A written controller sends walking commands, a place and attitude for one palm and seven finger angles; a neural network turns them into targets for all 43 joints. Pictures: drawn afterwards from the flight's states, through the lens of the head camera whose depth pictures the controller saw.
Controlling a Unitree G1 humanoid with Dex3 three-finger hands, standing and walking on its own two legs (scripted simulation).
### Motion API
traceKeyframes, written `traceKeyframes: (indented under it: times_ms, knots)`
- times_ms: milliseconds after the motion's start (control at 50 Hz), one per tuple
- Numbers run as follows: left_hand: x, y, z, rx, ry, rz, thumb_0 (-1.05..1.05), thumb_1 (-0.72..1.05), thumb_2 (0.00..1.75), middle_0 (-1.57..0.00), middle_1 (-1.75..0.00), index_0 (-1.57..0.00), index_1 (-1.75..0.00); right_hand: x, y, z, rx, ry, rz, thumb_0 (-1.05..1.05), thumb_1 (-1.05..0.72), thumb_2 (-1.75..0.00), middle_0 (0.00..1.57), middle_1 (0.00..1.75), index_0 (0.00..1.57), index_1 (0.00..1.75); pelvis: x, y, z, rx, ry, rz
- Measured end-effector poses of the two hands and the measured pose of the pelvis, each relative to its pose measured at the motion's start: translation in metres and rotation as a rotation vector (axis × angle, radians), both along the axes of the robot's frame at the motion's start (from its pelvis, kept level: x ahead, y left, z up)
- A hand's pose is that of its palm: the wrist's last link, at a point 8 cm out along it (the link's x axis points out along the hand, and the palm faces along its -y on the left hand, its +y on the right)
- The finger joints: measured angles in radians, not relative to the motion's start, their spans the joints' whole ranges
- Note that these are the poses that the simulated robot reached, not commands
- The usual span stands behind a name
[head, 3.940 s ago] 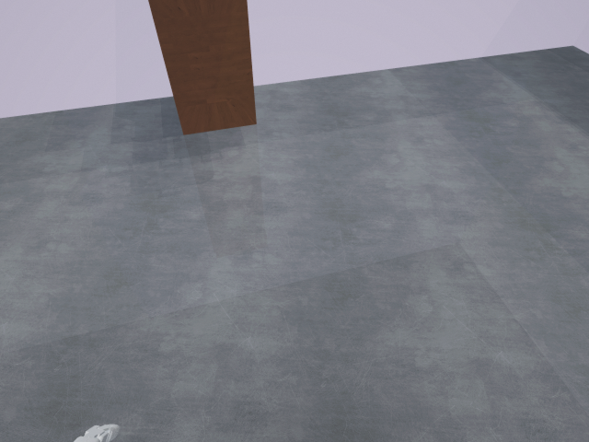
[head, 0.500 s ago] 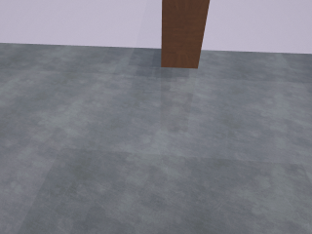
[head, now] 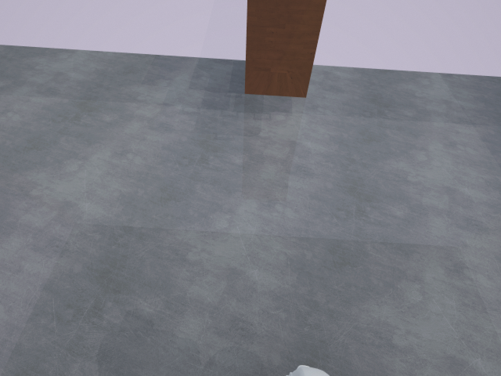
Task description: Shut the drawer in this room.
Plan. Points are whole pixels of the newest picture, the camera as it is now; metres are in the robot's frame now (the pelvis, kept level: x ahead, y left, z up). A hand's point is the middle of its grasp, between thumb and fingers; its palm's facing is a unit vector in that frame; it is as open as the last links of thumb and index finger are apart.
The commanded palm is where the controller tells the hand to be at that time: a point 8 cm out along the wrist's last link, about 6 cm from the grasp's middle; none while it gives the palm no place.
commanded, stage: stand and wait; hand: left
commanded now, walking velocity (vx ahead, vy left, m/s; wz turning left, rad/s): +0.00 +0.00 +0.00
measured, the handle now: out of the picture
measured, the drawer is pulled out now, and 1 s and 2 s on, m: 0.22 0.22 0.22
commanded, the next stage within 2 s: turn or walk to find it in 0.08 s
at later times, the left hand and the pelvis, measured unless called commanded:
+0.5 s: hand out of the picture +0.10 +0.20 -0.20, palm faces +0.21 -0.96 -0.18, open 7.3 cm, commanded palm none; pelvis +0.07 +0.01 -0.02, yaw +9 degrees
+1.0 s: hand out of the picture +0.08 +0.15 -0.18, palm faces +0.18 -0.96 -0.19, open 7.3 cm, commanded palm none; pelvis +0.11 -0.01 +0.00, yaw +9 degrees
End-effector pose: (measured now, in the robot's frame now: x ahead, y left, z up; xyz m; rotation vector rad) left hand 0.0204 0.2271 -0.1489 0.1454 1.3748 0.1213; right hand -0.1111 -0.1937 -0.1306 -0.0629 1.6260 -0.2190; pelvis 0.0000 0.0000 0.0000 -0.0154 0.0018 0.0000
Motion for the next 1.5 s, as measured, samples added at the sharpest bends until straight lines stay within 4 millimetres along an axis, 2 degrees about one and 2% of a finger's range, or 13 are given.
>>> traceKeyframes:
  times_ms: [120,220,300,380,440,500,600,740,840,980,1120,1240,1500]
  knots:
    - [0.081,-0.009,0.0,0.052,-0.135,-0.026,0.02,0.94,0.9,-0.2,-0.3,-0.2,-0.29,0.025,-0.006,-0.02,0.062,0.059,-0.016,0.0,-0.9,-0.89,0.2,0.3,0.21,0.3,0.035,-0.019,-0.014,0.03,-0.012,0.013]
    - [0.109,-0.027,0.003,0.042,-0.199,0.003,0.01,0.93,0.9,-0.2,-0.3,-0.2,-0.29,0.087,-0.03,-0.033,0.049,-0.01,0.034,0.0,-0.9,-0.89,0.2,0.3,0.21,0.3,0.051,-0.026,-0.016,0.007,-0.017,0.064]
    - [0.108,-0.029,0.003,0.023,-0.212,0.071,-0.01,0.93,0.9,-0.2,-0.3,-0.2,-0.29,0.158,-0.048,-0.029,0.0,-0.139,0.117,0.0,-0.9,-0.89,0.2,0.3,0.2,0.3,0.056,-0.023,-0.011,0.003,-0.014,0.096]
    - [0.099,-0.012,-0.003,0.018,-0.207,0.118,-0.01,0.94,0.9,-0.21,-0.3,-0.2,-0.3,0.227,-0.055,-0.017,-0.054,-0.28,0.212,0.0,-0.91,-0.89,0.2,0.3,0.2,0.29,0.06,-0.013,-0.013,-0.005,-0.012,0.13]
    - [0.085,0.006,-0.017,0.009,-0.182,0.162,-0.01,0.93,0.9,-0.21,-0.3,-0.2,-0.3,0.268,-0.051,-0.011,-0.097,-0.377,0.278,0.0,-0.91,-0.9,0.2,0.3,0.2,0.29,0.064,-0.001,-0.021,-0.018,-0.016,0.152]
    - [0.067,0.021,-0.021,0.015,-0.119,0.189,0.0,0.92,0.9,-0.21,-0.3,-0.2,-0.3,0.294,-0.042,0.0,-0.114,-0.434,0.32,0.0,-0.91,-0.9,0.2,0.3,0.2,0.29,0.068,0.006,-0.019,-0.008,-0.016,0.152]
    - [0.04,0.034,-0.008,0.037,-0.035,0.221,0.0,0.92,0.9,-0.2,-0.3,-0.2,-0.29,0.316,-0.024,0.009,-0.093,-0.452,0.359,0.0,-0.91,-0.9,0.2,0.3,0.2,0.29,0.078,0.011,-0.006,0.0,-0.004,0.161]
    - [0.021,0.022,0.002,0.059,0.046,0.227,0.01,0.92,0.9,-0.2,-0.3,-0.2,-0.29,0.317,-0.009,-0.008,-0.008,-0.411,0.343,0.0,-0.9,-0.89,0.2,0.3,0.2,0.3,0.09,0.007,-0.004,0.019,-0.01,0.163]
    - [0.022,0.0,0.005,0.057,0.06,0.21,0.01,0.91,0.9,-0.2,-0.3,-0.2,-0.29,0.308,-0.021,-0.022,0.013,-0.371,0.288,-0.01,-0.93,-0.89,0.21,0.3,0.21,0.3,0.099,0.0,-0.007,0.026,-0.02,0.16]
    - [0.042,-0.027,0.003,0.013,0.038,0.194,0.01,0.91,0.9,-0.2,-0.3,-0.2,-0.29,0.275,-0.039,-0.021,0.002,-0.265,0.279,-0.01,-0.92,-0.89,0.2,0.3,0.2,0.3,0.107,-0.01,-0.002,0.027,-0.017,0.159]
    - [0.049,-0.032,0.002,0.015,0.033,0.193,0.02,0.93,0.9,-0.21,-0.3,-0.2,-0.29,0.237,-0.047,-0.019,0.001,-0.164,0.254,0.0,-0.91,-0.89,0.2,0.3,0.2,0.3,0.111,-0.019,-0.001,0.023,-0.022,0.16]
    - [0.05,-0.035,0.004,0.02,0.032,0.195,0.01,0.93,0.9,-0.2,-0.3,-0.2,-0.29,0.218,-0.046,-0.02,0.017,-0.121,0.236,0.0,-0.91,-0.89,0.2,0.3,0.2,0.3,0.11,-0.024,0.0,0.022,-0.025,0.161]
    - [0.037,-0.047,0.001,-0.005,0.057,0.205,0.01,0.92,0.9,-0.2,-0.3,-0.2,-0.29,0.22,-0.042,-0.025,0.033,-0.152,0.221,0.0,-0.9,-0.89,0.2,0.3,0.2,0.3,0.109,-0.026,-0.003,0.017,-0.027,0.138]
